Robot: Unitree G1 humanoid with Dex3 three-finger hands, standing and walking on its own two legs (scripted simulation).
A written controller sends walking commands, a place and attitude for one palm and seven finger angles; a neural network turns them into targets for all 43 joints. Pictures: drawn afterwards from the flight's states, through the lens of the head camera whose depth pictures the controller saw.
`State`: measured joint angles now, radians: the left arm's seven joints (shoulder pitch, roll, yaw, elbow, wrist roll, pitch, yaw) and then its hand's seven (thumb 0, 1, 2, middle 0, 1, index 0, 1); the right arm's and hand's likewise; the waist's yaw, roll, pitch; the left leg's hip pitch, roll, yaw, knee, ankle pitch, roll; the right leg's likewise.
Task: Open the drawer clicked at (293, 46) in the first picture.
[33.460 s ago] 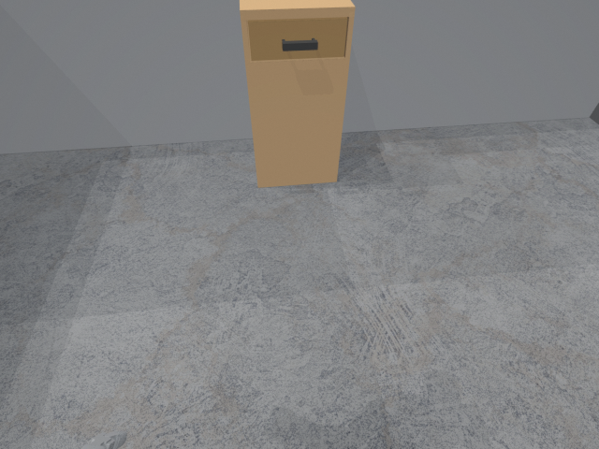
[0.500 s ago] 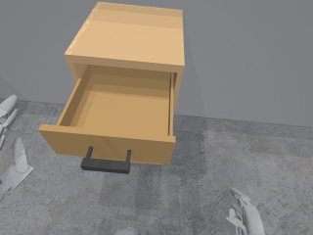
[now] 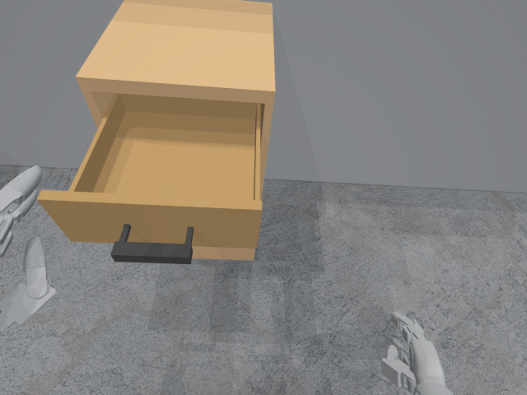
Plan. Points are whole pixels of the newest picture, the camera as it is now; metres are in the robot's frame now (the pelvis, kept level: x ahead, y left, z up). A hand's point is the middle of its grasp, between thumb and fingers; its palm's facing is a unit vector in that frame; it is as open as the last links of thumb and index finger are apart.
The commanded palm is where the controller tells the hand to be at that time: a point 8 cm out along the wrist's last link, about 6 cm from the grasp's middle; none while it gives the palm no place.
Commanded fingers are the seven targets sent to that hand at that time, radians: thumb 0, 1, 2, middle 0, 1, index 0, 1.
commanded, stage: step back with the hand held close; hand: left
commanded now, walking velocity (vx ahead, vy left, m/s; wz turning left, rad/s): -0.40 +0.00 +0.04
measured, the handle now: (155, 241) +0.37 +0.20 -0.05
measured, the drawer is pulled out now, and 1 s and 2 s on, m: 0.29 0.29 0.29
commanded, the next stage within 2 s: stop stepping back and stand still in 0.18 s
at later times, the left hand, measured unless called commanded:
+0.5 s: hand out of the picture +0.02 +0.17 +0.16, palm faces +0.32 -0.83 -0.46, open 7.4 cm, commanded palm -0.03 +0.22 +0.18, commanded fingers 0.00 0.90 0.90 -0.20 -0.30 -0.20 -0.30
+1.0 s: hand out of the picture -0.07 +0.15 +0.16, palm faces +0.40 -0.81 -0.43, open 7.4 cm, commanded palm -0.13 +0.19 +0.18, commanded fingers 0.00 0.90 0.90 -0.20 -0.30 -0.20 -0.30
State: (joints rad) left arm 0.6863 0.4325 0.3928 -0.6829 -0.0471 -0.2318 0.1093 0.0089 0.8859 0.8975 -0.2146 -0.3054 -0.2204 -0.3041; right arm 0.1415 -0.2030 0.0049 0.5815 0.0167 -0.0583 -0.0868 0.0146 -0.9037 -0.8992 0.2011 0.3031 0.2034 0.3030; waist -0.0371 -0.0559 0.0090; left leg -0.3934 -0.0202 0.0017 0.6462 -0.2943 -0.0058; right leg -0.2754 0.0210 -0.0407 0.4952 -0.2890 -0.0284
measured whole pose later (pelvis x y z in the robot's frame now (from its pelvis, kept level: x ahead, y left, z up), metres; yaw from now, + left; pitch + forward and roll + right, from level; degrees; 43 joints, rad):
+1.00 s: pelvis -0.25 -0.09 +0.00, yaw +2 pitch -1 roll +4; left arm 0.62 0.33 0.34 -0.47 -0.03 -0.19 0.12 0.01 0.89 0.90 -0.21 -0.30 -0.21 -0.30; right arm 0.23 -0.18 0.01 0.65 0.00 -0.08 -0.05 0.02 -0.90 -0.90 0.20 0.30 0.20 0.30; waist -0.02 -0.04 -0.04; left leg -0.40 -0.01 0.08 0.87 -0.34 0.04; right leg -0.34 -0.01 -0.13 0.46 -0.18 -0.10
